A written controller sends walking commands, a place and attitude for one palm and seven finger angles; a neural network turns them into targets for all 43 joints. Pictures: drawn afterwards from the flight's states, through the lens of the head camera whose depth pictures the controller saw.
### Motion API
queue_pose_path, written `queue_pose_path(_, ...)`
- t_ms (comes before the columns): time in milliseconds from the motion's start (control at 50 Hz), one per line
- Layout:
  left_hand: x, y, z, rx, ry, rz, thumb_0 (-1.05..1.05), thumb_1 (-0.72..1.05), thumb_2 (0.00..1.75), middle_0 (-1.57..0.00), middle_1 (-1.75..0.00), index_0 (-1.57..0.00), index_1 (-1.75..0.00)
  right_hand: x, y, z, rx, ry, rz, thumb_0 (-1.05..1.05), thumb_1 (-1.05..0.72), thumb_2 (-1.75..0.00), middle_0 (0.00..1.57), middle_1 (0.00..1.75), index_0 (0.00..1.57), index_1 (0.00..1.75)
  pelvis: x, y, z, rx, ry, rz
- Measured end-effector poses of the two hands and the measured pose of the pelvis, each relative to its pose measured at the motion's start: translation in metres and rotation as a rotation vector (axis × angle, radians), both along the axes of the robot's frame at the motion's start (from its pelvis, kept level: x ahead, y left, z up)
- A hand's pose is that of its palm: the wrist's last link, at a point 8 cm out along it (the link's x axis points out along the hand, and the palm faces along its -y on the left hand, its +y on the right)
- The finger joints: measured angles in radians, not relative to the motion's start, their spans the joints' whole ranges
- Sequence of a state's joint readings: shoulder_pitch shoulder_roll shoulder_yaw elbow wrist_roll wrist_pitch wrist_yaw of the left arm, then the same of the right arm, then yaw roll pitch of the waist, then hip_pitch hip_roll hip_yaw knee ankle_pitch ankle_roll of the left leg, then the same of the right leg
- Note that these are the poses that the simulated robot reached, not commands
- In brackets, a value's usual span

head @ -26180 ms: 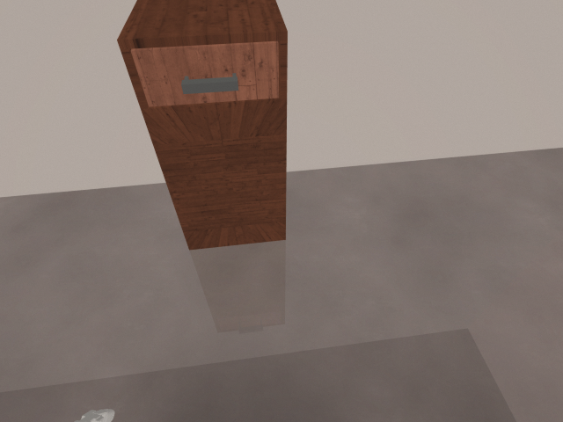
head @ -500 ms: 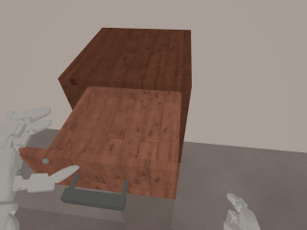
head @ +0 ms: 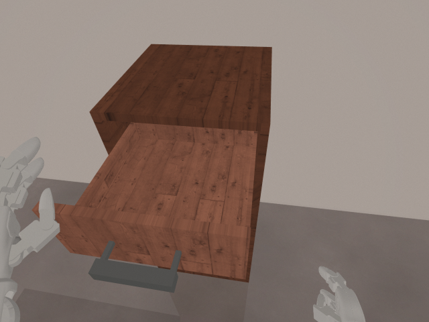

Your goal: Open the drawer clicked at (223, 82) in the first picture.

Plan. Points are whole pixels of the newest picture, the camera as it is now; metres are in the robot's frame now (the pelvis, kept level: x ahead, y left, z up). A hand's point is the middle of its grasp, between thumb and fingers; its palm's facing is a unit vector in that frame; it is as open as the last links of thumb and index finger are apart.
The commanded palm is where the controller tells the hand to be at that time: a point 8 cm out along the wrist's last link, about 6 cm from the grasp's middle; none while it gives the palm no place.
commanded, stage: draw the hand back to the body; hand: left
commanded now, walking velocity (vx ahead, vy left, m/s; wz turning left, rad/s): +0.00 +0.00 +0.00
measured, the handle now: (138, 262) +0.21 +0.17 +0.02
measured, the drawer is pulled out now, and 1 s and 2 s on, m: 0.27 0.27 0.27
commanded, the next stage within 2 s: step back with the hand held close in 0.04 s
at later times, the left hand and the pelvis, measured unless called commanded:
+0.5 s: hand (56, 235) +0.17 +0.23 +0.18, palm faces +0.26 -0.81 -0.53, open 7.4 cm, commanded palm +0.11 +0.28 +0.21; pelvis -0.03 +0.01 +0.00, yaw -2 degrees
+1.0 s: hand out of the picture +0.11 +0.25 +0.21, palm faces +0.39 -0.78 -0.48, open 7.4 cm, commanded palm +0.05 +0.30 +0.21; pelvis -0.09 +0.02 -0.02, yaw -1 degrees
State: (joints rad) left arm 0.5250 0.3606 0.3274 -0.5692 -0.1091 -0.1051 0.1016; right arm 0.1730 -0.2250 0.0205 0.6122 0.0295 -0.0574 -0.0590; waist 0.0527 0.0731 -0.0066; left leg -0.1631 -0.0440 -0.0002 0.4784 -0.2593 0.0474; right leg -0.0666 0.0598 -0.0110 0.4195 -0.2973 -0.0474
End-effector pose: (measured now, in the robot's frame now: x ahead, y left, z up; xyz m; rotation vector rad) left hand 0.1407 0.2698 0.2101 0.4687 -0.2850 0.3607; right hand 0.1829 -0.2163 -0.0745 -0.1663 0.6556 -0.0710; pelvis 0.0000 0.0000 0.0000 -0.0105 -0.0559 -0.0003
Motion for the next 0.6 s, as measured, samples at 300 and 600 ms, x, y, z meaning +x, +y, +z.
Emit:
queue_pose_path(300, 0.001, 0.003, 0.021, 0.138, -0.054, -0.014, 0.01, 0.88, 0.9, -0.21, -0.31, -0.21, -0.3, -0.029, -0.016, -0.007, 0.006, 0.05, -0.04, 0.02, -0.91, -0.89, 0.21, 0.3, 0.2, 0.3, -0.013, -0.004, 0.0, -0.009, 0.032, -0.018)
queue_pose_path(600, -0.021, 0.005, 0.007, 0.203, 0.012, -0.129, 0.01, 0.88, 0.9, -0.22, -0.31, -0.22, -0.3, -0.08, -0.025, -0.003, -0.066, 0.093, -0.139, 0.02, -0.91, -0.89, 0.2, 0.3, 0.2, 0.3, -0.045, 0.01, -0.007, 0.007, 0.07, -0.03)
